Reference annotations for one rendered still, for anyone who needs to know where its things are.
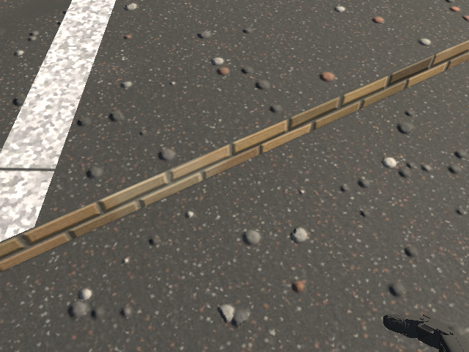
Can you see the right robot hand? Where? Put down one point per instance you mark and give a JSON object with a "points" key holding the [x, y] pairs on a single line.
{"points": [[428, 330]]}

